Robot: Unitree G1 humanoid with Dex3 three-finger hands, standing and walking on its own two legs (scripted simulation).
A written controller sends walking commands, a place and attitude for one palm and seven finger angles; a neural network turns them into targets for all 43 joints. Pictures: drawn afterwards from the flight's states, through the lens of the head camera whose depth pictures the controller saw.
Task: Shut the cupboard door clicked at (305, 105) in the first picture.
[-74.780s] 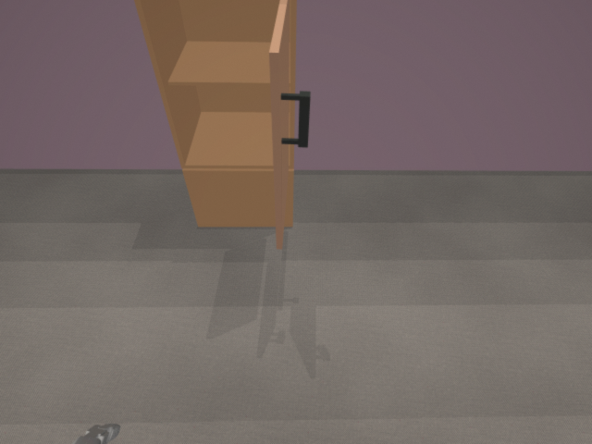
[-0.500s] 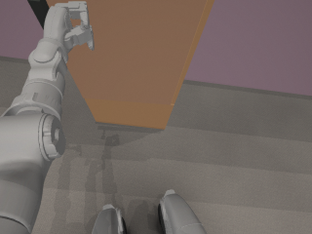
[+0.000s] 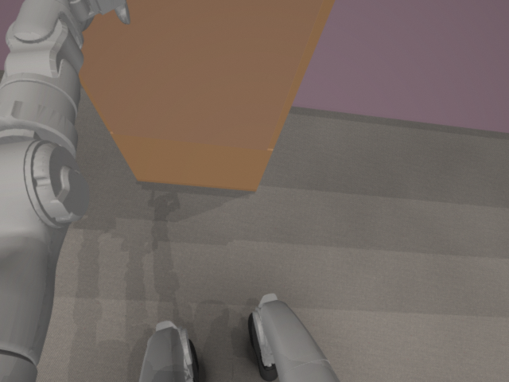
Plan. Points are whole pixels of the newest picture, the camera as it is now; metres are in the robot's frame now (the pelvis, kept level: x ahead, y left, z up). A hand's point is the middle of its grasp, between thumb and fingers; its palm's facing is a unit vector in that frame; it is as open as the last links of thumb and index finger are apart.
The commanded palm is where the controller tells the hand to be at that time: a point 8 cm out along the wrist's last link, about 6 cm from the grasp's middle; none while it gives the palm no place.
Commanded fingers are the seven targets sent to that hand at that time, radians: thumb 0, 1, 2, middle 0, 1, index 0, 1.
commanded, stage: pull the fist back off the door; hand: left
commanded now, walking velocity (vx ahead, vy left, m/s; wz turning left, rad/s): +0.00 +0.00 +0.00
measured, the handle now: out of the picture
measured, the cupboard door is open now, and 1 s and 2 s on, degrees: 0 0 0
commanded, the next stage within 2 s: draw the hand back to the body in 0.80 s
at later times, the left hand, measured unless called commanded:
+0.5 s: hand (141, 5) +0.59 +0.04 +0.13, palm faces +0.12 -0.99 -0.02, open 3.1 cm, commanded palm +0.54 +0.08 +0.13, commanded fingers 0.00 0.90 0.90 -1.30 -1.50 -1.30 -1.50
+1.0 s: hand (143, 41) +0.53 +0.04 +0.14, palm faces +0.11 -0.99 -0.01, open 3.1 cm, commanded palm +0.47 +0.10 +0.14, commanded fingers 0.00 0.90 0.90 -1.30 -1.50 -1.30 -1.50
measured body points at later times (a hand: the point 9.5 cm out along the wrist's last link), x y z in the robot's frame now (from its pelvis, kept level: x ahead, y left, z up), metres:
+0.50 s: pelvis +0.02 +0.00 +0.03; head +0.17 -0.01 +0.46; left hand +0.58 +0.09 +0.14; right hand -0.05 -0.24 -0.08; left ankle +0.02 +0.11 -0.63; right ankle +0.04 -0.13 -0.63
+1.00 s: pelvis +0.02 -0.02 +0.04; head +0.13 -0.03 +0.48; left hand +0.51 +0.09 +0.14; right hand +0.07 -0.28 -0.08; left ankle +0.02 +0.11 -0.63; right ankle +0.04 -0.13 -0.63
